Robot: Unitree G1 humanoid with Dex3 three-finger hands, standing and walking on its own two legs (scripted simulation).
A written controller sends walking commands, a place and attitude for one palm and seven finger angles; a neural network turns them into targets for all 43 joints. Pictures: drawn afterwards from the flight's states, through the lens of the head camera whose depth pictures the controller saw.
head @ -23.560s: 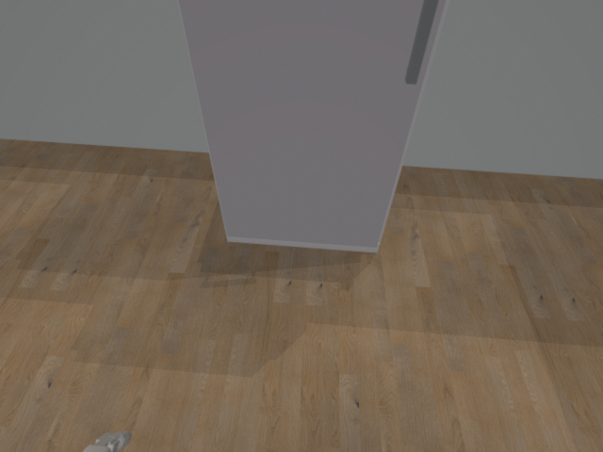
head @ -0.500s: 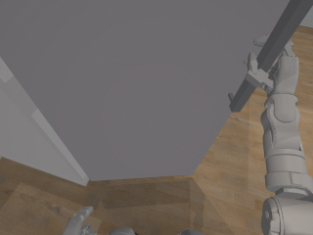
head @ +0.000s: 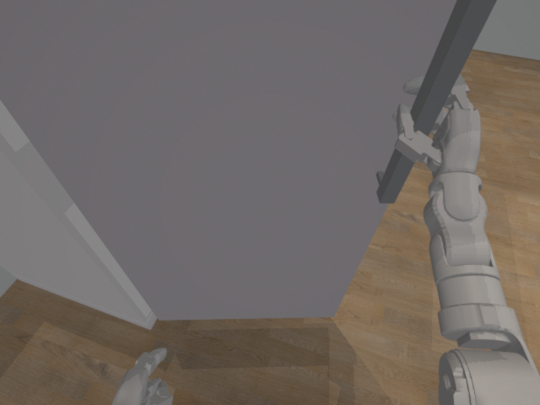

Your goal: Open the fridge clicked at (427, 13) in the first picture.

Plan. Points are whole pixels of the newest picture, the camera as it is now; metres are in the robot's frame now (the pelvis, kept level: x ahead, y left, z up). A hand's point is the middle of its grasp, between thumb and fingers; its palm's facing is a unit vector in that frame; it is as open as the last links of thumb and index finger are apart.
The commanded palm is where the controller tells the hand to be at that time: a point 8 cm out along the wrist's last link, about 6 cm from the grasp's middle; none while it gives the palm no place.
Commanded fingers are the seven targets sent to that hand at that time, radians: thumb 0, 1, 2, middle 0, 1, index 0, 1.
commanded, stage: loosen the grip on the handle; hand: right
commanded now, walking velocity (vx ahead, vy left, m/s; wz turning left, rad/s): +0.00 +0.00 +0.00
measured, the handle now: (420, 100) +0.46 -0.16 +0.23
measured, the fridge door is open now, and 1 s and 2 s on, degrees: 70 67 67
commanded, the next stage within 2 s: slip the hand off the handle in 0.66 s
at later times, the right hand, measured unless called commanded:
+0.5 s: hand (404, 129) +0.44 -0.14 +0.20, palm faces +0.16 +0.98 -0.11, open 13.2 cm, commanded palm +0.40 -0.20 +0.19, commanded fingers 0.00 0.55 -0.20 0.29 1.20 0.29 1.20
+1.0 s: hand (434, 128) +0.45 -0.18 +0.19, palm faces +0.17 +0.98 -0.11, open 14.7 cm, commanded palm +0.41 -0.24 +0.19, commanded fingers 0.00 0.55 -0.20 0.25 1.15 0.25 1.15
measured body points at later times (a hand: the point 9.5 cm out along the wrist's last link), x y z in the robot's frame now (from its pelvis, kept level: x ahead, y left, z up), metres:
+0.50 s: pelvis +0.02 +0.03 +0.00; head +0.04 +0.03 +0.45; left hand +0.11 +0.29 -0.11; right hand +0.42 -0.19 +0.20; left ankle +0.05 +0.13 -0.73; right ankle +0.03 -0.11 -0.73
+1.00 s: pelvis +0.05 +0.02 +0.00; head +0.07 +0.02 +0.45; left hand +0.20 +0.25 -0.10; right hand +0.43 -0.24 +0.20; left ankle +0.05 +0.13 -0.73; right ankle +0.03 -0.11 -0.73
